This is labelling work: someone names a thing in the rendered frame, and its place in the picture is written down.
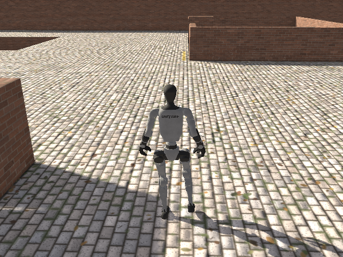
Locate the robot left hand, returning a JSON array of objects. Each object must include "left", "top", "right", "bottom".
[{"left": 139, "top": 146, "right": 151, "bottom": 156}]

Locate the robot right thigh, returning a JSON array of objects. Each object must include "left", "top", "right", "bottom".
[{"left": 179, "top": 148, "right": 190, "bottom": 178}]

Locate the right robot forearm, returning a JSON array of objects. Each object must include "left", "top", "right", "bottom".
[{"left": 193, "top": 129, "right": 204, "bottom": 149}]

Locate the left robot upper arm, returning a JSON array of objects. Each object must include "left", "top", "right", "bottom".
[{"left": 144, "top": 108, "right": 159, "bottom": 137}]

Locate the humanoid robot torso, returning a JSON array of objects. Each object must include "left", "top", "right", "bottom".
[{"left": 158, "top": 105, "right": 183, "bottom": 161}]

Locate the left robot forearm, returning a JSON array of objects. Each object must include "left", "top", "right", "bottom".
[{"left": 140, "top": 129, "right": 149, "bottom": 148}]

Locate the robot right hand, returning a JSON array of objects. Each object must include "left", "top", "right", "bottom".
[{"left": 193, "top": 147, "right": 206, "bottom": 158}]

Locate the right robot upper arm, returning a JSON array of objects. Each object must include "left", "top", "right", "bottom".
[{"left": 182, "top": 108, "right": 198, "bottom": 137}]

